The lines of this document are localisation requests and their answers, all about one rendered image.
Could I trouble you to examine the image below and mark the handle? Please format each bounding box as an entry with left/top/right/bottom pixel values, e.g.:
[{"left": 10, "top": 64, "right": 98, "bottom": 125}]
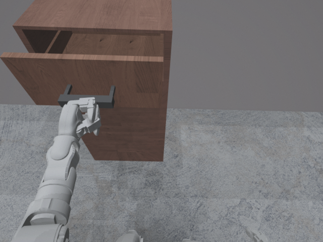
[{"left": 58, "top": 84, "right": 116, "bottom": 108}]

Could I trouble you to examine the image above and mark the robot left forearm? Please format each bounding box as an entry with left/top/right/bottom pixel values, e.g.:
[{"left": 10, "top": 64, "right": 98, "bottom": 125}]
[{"left": 11, "top": 135, "right": 80, "bottom": 242}]

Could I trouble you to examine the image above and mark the robot left shin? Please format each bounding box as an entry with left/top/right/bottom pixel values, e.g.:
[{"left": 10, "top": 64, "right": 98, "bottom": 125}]
[{"left": 127, "top": 230, "right": 138, "bottom": 235}]

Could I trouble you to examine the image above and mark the robot left hand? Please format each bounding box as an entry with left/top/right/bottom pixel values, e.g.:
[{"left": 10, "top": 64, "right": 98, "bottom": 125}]
[{"left": 58, "top": 97, "right": 101, "bottom": 141}]

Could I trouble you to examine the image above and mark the drawer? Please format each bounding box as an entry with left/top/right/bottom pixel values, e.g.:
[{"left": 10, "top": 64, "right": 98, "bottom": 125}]
[{"left": 0, "top": 30, "right": 164, "bottom": 108}]

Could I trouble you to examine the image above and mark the left robot upper arm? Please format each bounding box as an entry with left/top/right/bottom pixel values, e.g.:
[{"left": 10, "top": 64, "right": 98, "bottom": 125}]
[{"left": 14, "top": 224, "right": 69, "bottom": 242}]

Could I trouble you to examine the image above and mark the robot right hand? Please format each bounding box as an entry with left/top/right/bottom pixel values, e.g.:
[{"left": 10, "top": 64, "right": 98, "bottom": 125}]
[{"left": 245, "top": 227, "right": 268, "bottom": 242}]

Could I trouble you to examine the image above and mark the cabinet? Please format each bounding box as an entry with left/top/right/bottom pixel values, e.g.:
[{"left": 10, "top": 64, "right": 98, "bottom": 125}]
[{"left": 13, "top": 0, "right": 173, "bottom": 162}]

